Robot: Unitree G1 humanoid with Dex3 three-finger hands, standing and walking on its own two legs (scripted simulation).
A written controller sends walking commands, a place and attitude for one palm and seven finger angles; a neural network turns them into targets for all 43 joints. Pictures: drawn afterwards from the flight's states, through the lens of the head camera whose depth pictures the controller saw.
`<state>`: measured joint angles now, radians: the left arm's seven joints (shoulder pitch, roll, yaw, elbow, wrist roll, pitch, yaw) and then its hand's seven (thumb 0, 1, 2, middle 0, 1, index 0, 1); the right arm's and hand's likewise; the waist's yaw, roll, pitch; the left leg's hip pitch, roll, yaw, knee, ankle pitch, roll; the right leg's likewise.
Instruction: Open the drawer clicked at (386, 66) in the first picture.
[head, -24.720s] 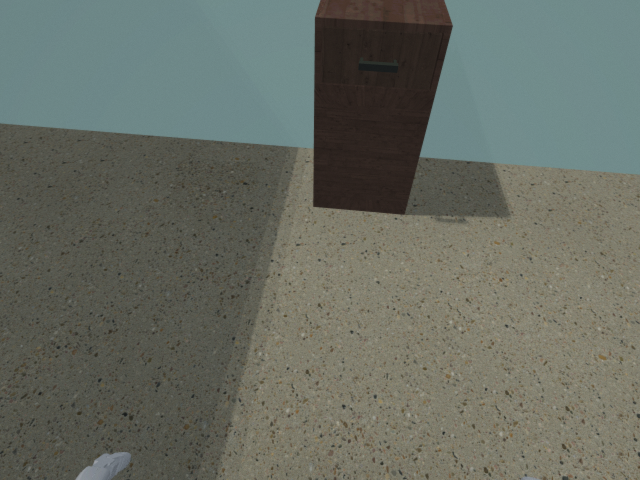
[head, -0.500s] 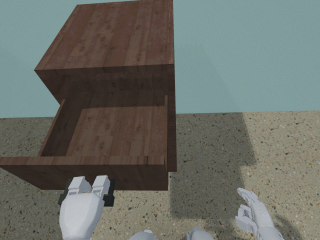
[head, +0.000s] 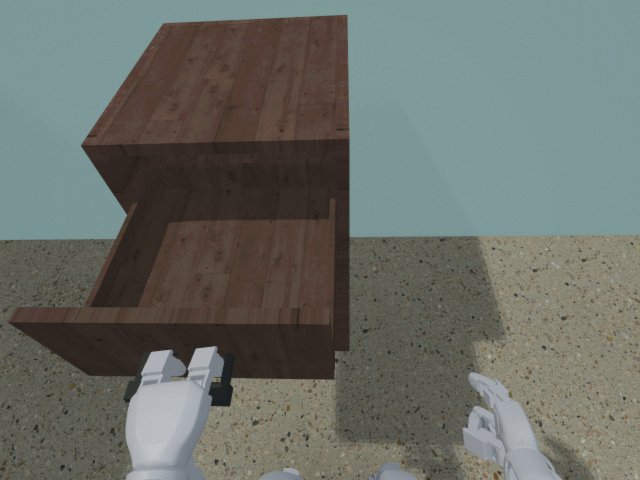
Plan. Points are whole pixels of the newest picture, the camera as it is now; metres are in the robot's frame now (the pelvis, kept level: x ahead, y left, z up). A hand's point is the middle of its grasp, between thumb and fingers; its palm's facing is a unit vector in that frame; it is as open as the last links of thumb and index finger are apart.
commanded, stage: lift the hand off the handle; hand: left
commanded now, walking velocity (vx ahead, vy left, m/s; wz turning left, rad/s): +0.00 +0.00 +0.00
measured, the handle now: (183, 376) +0.24 +0.21 -0.01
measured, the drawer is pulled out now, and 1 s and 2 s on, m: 0.29 0.28 0.28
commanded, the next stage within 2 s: none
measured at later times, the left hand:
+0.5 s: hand (191, 410) +0.21 +0.19 -0.02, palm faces -0.01 -0.07 -1.00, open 13.3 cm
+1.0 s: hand (179, 399) +0.21 +0.19 +0.02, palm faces +0.01 -0.10 -0.99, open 13.4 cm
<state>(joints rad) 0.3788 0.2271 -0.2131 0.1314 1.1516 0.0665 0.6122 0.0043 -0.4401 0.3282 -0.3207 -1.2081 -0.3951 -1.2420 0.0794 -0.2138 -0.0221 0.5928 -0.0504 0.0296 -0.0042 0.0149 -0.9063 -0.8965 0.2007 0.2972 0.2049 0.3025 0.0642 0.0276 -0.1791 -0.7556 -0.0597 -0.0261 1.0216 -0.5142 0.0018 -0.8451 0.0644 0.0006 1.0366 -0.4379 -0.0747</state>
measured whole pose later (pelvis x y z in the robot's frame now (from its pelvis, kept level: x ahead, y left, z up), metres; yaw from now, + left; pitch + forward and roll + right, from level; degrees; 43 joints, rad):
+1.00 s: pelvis +0.01 +0.00 +0.02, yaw -1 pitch +10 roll +2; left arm 0.42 0.28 -0.22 -0.01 1.09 0.11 0.52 0.00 -0.49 0.30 -0.32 -1.20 -0.39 -1.23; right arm 0.08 -0.22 -0.02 0.57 -0.03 0.08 -0.01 0.02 -0.91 -0.90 0.20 0.30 0.20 0.30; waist 0.07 0.05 -0.14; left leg -0.58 -0.05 -0.02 0.86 -0.47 0.00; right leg -0.68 0.07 0.02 0.90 -0.40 -0.08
